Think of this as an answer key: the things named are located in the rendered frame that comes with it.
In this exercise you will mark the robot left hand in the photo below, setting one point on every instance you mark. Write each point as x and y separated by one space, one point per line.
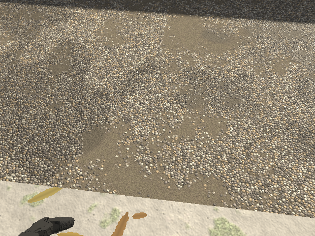
47 226

